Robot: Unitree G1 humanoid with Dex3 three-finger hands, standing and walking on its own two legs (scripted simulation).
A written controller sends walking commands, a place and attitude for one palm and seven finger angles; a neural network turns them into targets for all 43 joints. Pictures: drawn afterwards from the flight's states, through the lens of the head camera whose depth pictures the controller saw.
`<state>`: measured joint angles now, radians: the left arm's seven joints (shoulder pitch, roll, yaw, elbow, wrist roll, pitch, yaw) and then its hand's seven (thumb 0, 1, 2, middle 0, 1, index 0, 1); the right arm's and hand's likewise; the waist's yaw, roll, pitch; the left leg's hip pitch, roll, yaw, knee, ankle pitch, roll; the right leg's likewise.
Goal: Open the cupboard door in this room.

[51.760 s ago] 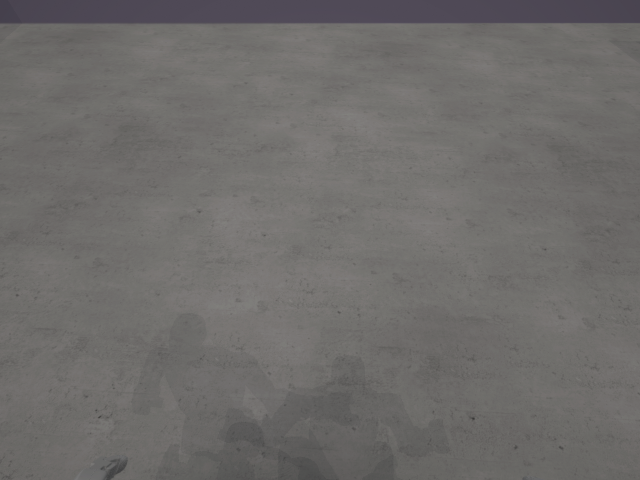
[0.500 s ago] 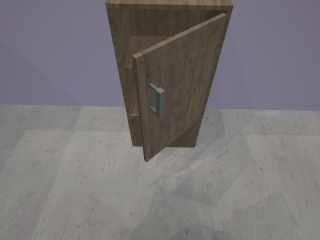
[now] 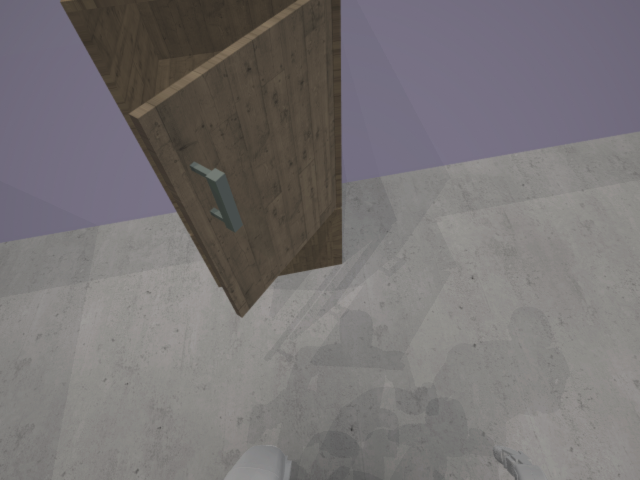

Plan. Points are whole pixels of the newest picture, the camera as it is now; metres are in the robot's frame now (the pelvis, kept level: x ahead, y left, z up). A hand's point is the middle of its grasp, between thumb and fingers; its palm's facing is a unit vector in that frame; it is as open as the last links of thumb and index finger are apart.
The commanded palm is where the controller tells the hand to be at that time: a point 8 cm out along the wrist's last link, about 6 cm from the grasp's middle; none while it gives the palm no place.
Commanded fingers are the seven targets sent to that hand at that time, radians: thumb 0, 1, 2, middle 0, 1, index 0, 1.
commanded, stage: walk to a spot facing it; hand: left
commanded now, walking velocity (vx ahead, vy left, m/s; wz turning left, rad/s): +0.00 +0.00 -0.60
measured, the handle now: (216, 197) +0.50 +0.22 +0.01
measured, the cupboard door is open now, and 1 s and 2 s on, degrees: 44 44 44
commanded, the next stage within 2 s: none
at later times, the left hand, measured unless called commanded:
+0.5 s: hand (168, 465) +0.14 +0.25 -0.17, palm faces -0.22 -0.95 -0.23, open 7.4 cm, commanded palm none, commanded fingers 0.00 0.90 0.90 -0.20 -0.30 -0.20 -0.30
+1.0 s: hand (275, 406) +0.23 +0.11 -0.17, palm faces -0.57 -0.80 -0.21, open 7.4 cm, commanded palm none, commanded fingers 0.00 0.90 0.90 -0.20 -0.30 -0.20 -0.30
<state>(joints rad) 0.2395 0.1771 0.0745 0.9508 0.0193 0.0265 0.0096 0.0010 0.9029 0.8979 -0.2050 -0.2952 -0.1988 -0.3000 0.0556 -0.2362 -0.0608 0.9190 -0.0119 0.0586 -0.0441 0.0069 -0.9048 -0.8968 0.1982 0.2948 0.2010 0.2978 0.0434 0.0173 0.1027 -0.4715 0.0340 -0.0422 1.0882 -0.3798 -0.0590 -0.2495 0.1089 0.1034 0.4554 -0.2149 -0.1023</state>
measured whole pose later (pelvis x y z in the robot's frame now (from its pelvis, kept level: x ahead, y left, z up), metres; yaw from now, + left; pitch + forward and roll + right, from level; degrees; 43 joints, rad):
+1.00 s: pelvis +0.04 +0.01 -0.01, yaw -36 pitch +1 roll +0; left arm 0.15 0.19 0.05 0.88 0.03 0.04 -0.01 0.00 0.90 0.90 -0.21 -0.30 -0.20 -0.30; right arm 0.18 -0.21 -0.05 0.89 0.00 0.04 -0.02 0.01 -0.91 -0.90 0.20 0.29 0.20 0.30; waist -0.01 -0.01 0.10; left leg -0.43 0.05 0.02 0.87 -0.41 -0.07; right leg -0.28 0.06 0.09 0.55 -0.28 -0.03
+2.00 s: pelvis +0.19 -0.20 +0.00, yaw -70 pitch +1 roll +0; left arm 0.21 0.22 0.09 1.00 0.03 0.00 -0.04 0.01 0.91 0.90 -0.20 -0.29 -0.19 -0.30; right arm 0.26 -0.15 -0.02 0.93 -0.03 -0.08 -0.03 0.00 -0.91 -0.90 0.20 0.30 0.20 0.30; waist 0.01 -0.04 0.07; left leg -0.24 0.09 0.20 0.50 -0.27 0.01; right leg -0.52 -0.04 -0.03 1.24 -0.30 -0.02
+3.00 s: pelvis +0.25 -0.65 -0.01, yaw -75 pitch -1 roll +0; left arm 0.26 0.13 0.04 1.04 0.02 -0.01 0.02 0.01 0.91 0.90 -0.20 -0.29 -0.20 -0.30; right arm 0.22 -0.17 -0.03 1.03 -0.01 -0.03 -0.03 -0.01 -0.94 -0.90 0.20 0.30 0.20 0.30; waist 0.02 -0.02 0.08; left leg -0.32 -0.02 0.09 0.55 -0.22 0.07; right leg -0.48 -0.07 -0.01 1.10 -0.41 0.04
